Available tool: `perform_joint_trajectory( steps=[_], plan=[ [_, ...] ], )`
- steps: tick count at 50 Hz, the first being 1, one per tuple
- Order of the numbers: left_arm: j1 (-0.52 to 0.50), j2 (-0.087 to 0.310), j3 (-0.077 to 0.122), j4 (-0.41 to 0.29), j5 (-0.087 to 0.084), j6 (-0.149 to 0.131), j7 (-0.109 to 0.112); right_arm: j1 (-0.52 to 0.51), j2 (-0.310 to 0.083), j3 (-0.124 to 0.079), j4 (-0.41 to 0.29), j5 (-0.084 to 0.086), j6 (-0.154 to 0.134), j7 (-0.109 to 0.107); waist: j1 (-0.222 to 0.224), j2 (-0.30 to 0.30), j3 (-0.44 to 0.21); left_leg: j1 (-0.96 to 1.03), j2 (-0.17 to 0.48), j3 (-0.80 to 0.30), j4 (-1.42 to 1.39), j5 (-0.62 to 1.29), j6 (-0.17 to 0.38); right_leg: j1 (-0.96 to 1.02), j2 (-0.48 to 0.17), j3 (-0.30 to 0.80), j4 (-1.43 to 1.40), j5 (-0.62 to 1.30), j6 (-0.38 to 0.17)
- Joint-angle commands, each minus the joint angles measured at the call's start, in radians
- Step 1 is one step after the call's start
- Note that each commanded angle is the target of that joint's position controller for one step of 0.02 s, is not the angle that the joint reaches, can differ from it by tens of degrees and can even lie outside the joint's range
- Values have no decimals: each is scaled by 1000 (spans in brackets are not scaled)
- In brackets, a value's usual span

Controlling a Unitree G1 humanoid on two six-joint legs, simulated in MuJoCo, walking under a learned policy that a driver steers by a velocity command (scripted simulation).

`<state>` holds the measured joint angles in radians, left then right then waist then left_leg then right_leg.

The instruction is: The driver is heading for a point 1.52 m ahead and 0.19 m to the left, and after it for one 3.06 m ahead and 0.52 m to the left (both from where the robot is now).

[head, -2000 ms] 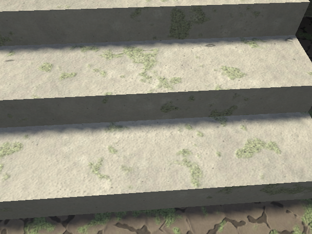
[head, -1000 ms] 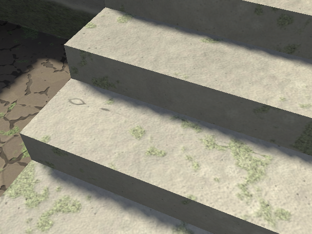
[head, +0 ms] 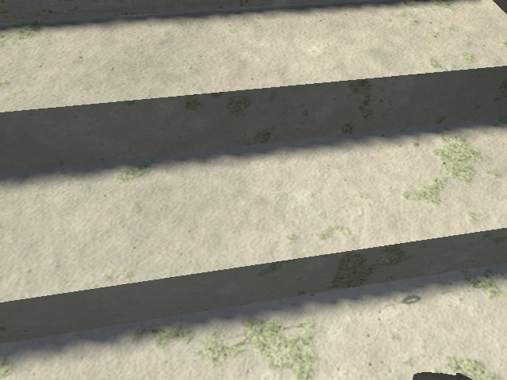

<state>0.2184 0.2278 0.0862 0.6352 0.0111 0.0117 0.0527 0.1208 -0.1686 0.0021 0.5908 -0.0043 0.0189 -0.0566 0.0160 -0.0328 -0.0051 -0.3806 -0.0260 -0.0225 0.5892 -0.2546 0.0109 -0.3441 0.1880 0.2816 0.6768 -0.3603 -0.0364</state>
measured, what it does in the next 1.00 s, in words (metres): steps on the spot: right foot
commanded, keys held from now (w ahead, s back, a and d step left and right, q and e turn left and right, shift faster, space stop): no key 1.00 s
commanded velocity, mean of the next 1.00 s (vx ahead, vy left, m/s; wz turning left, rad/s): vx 0.00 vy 0.00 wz -0.11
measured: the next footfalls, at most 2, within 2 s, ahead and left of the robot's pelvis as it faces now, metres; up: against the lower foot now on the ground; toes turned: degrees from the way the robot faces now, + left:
right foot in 0.34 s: +0.03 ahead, -0.08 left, +0.00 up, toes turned -4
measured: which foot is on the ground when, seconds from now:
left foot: down 0.00-1.00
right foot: up 0.00-0.32, down 0.34-1.00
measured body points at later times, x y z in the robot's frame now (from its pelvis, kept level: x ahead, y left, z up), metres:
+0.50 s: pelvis +0.00 +0.02 +0.02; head +0.00 +0.02 +0.47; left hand +0.12 +0.23 -0.11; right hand +0.07 -0.20 -0.11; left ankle +0.02 +0.11 -0.72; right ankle -0.01 -0.08 -0.72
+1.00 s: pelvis +0.01 +0.02 +0.02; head +0.01 +0.02 +0.47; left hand +0.03 +0.23 -0.13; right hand -0.01 -0.20 -0.13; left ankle +0.02 +0.11 -0.72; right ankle -0.01 -0.08 -0.72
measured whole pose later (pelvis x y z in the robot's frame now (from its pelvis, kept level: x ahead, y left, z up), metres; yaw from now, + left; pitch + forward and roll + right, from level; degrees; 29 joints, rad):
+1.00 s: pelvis +0.01 +0.02 +0.02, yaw -4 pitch -1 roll +0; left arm 0.36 0.12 0.00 0.99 0.01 -0.02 0.04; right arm 0.37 -0.12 -0.02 0.99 -0.01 -0.01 -0.05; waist -0.01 0.00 0.00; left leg -0.17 -0.02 0.05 0.38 -0.20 0.04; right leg -0.13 0.04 0.00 0.36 -0.22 -0.04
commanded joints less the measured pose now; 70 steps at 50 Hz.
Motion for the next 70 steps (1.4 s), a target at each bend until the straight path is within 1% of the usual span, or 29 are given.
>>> perform_joint_trajectory(
  steps=[1,2,3,4,5,6,8,11,12,13,14,15,16,17,18,19,20,21,22,23,24,26,28,34,37,38,45,57,70],
  plan=[
    [131,90,32,-45,0,-13,-22,87,-186,-63,-66,-13,-26,-14,-2,318,-244,362,462,-430,-156,993,247,-199,-23,-163,449,-334,61],
    [60,118,36,-30,10,-7,-26,67,-116,-49,-80,-22,-34,-3,-10,184,-209,327,404,-390,-164,822,255,-235,-77,-155,546,-272,85],
    [12,93,30,-17,15,-1,-35,37,-57,-32,-77,-24,-39,-1,-10,140,-142,270,333,-306,-181,598,222,-249,-95,-144,580,-199,95],
    [-6,58,20,-7,16,10,-46,23,-37,-22,-69,-29,-34,-3,0,116,-104,246,262,-245,-205,406,178,-255,-100,-127,572,-147,107],
    [-3,43,15,1,14,24,-57,17,-40,-20,-67,-29,-34,-8,4,152,-69,206,224,-194,-227,326,159,-238,-98,-135,551,-105,120],
    [7,41,13,16,10,35,-63,20,-47,-21,-64,-31,-33,-8,4,166,-52,184,197,-155,-238,284,148,-211,-89,-155,518,-87,127],
    [6,39,7,32,2,44,-66,51,-61,-25,-52,-32,-37,-6,-5,181,-44,203,189,-132,-249,267,142,-180,-92,-190,388,-103,132],
    [-22,11,-12,45,-4,45,-60,98,-74,-34,-38,-30,-40,-3,-31,212,-50,242,189,-137,-264,212,151,-101,-132,-272,132,-167,111],
    [-32,5,-16,49,-6,42,-56,114,-80,-40,-32,-31,-37,-1,-43,227,-47,246,181,-140,-265,176,155,-75,-132,-296,51,-180,100],
    [-28,8,-17,55,-2,38,-55,123,-86,-46,-28,-31,-41,1,-48,243,-46,236,190,-153,-254,186,163,-45,-133,-307,11,-142,87],
    [-14,6,-18,61,2,32,-53,124,-85,-48,-28,-27,-46,1,-37,239,-45,207,204,-163,-242,215,170,-1,-146,-308,-38,-80,73],
    [15,-8,-23,74,1,23,-51,119,-82,-50,-22,-21,-48,2,-14,208,-51,177,198,-154,-229,206,164,59,-148,-319,-144,-2,57],
    [39,-16,-28,85,0,14,-50,128,-88,-56,-11,-18,-49,5,3,172,-53,136,194,-149,-226,175,147,136,-152,-319,-251,114,40],
    [48,-5,-29,91,9,6,-48,142,-85,-59,-3,-15,-51,9,4,143,-65,88,190,-153,-231,120,121,208,-176,-280,-280,176,26],
    [60,13,-28,92,20,-4,-41,132,-58,-57,-5,-15,-49,19,2,111,-57,30,162,-131,-194,31,92,249,-240,-203,-293,217,17],
    [27,18,-33,96,26,-17,-36,169,-21,-48,9,1,-41,25,-37,-44,-28,80,95,-54,-222,-94,64,116,-276,-148,-299,134,-15],
    [2,-25,-45,87,19,-29,-32,186,-26,-47,29,-1,-34,23,-40,-65,4,151,83,-29,-205,-85,51,28,-287,-125,-350,50,-29],
    [-11,-45,-55,91,13,-38,-28,194,-28,-48,47,-6,-32,21,-44,-69,29,192,85,-28,-209,-40,50,-8,-282,-131,-370,28,-25],
    [-4,-47,-57,100,12,-43,-25,204,-38,-51,65,-14,-33,19,-43,-60,42,208,92,-33,-215,2,53,-10,-270,-148,-371,57,-19],
    [16,-41,-55,111,8,-48,-21,209,-46,-56,77,-22,-35,20,-36,-51,37,212,97,-37,-219,34,57,11,-263,-161,-364,105,-15],
    [44,-35,-53,127,6,-52,-20,219,-47,-57,93,-23,-39,22,-33,-40,27,213,103,-40,-228,55,61,39,-261,-169,-358,153,-15],
    [79,-29,-49,149,4,-57,-21,234,-43,-57,125,-19,-43,24,-27,-14,18,211,104,-39,-244,61,63,76,-264,-174,-354,188,-18],
    [94,-33,-50,168,5,-58,-22,244,-37,-56,152,-13,-43,22,-26,5,26,214,104,-35,-251,62,62,79,-265,-175,-359,189,-22],
    [134,-45,-51,229,2,-59,-18,272,-35,-53,226,-14,-40,13,-26,32,45,228,112,-36,-261,76,61,80,-266,-181,-379,203,-29],
    [149,-47,-53,257,1,-57,-18,287,-34,-49,261,-13,-39,9,-26,29,47,237,116,-36,-263,96,62,90,-266,-186,-385,226,-31],
    [147,-50,-56,263,3,-53,-18,297,-31,-49,280,-9,-41,9,-28,23,52,238,119,-38,-264,114,61,96,-265,-189,-379,247,-30],
    [190,-39,-68,315,1,-45,-13,314,-29,-37,352,-9,-35,4,-25,30,58,259,126,-39,-268,146,63,108,-269,-194,-386,263,-33],
    [243,-49,-93,376,-1,-39,-9,330,-15,-18,438,-6,-29,3,-24,33,84,257,130,-41,-274,142,65,106,-273,-198,-389,252,-38],
    [276,-58,-109,410,-3,-36,-6,341,-6,-4,485,-3,-27,2,-22,32,99,249,131,-44,-279,123,65,99,-276,-200,-390,231,-39]
  ],
)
